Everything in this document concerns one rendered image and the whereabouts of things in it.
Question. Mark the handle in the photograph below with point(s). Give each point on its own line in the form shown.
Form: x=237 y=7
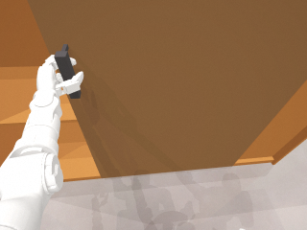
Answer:
x=66 y=69

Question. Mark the wardrobe door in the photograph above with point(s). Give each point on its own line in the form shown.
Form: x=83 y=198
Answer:
x=176 y=85
x=287 y=123

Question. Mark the robot left upper arm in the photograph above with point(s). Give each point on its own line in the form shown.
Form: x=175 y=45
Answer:
x=26 y=186

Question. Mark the left robot forearm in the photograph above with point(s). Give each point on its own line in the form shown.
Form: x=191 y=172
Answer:
x=41 y=132

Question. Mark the robot left hand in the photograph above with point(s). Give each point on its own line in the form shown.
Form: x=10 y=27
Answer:
x=47 y=78

